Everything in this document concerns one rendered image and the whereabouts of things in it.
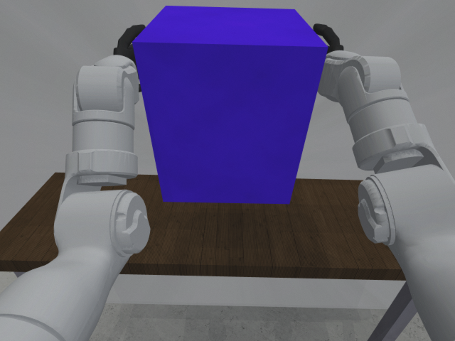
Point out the right robot forearm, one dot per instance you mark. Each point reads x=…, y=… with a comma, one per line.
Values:
x=385, y=131

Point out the robot left upper arm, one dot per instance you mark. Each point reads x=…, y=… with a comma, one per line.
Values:
x=96, y=233

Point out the robot left hand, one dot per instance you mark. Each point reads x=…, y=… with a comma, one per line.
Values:
x=124, y=48

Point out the robot right upper arm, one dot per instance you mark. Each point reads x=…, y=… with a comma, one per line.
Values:
x=413, y=212

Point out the left robot forearm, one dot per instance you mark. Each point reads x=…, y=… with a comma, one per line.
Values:
x=104, y=95

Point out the table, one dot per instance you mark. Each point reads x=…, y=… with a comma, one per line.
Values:
x=317, y=235

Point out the robot right hand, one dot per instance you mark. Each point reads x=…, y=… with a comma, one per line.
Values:
x=328, y=34

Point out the carton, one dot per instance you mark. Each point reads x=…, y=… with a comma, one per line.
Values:
x=228, y=94

